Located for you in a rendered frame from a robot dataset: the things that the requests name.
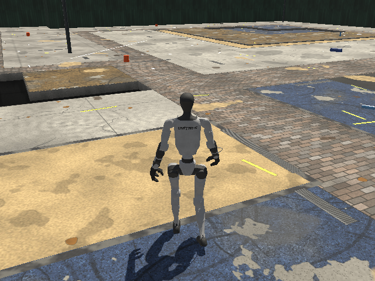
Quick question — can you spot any left robot forearm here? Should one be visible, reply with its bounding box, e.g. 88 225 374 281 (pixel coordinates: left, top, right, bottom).
152 142 165 169

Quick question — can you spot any robot left upper arm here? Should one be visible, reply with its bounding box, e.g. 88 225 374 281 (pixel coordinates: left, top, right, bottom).
159 118 175 152

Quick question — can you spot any robot left shin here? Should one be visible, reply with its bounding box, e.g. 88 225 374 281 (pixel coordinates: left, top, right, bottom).
171 189 180 226

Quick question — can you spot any robot left hand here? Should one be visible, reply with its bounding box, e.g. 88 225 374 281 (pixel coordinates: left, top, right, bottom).
150 167 163 182

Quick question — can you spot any robot right hand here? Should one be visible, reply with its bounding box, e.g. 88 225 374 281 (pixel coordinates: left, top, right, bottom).
206 156 220 166

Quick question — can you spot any robot right upper arm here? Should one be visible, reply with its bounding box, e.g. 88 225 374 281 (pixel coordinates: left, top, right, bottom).
200 118 215 149

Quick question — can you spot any right robot forearm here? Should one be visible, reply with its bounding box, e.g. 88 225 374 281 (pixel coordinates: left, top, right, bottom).
210 140 219 159

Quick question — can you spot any robot head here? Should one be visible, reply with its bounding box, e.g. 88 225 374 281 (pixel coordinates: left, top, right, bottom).
177 92 197 121

